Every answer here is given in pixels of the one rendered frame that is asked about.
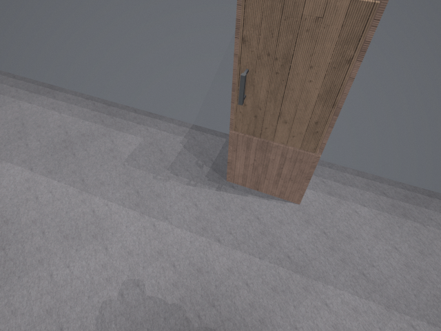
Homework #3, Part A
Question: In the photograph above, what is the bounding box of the handle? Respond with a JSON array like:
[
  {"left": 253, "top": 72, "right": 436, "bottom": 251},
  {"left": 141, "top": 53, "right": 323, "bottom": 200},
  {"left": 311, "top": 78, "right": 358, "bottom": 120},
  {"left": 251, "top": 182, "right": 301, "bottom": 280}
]
[{"left": 238, "top": 69, "right": 249, "bottom": 105}]

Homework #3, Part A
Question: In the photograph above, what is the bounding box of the cupboard door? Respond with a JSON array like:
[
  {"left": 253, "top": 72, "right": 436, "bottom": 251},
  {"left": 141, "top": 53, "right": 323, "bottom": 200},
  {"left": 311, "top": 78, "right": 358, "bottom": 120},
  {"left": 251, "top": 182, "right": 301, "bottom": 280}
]
[{"left": 233, "top": 0, "right": 380, "bottom": 153}]

